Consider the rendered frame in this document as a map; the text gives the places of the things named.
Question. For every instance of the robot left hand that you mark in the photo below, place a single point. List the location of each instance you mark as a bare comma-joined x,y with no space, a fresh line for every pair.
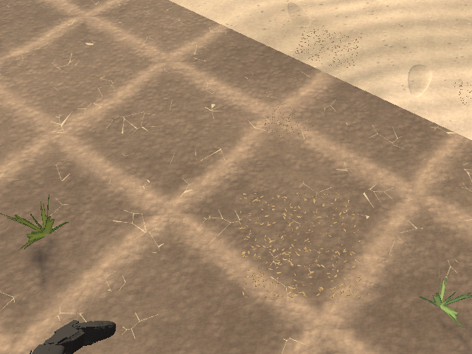
74,335

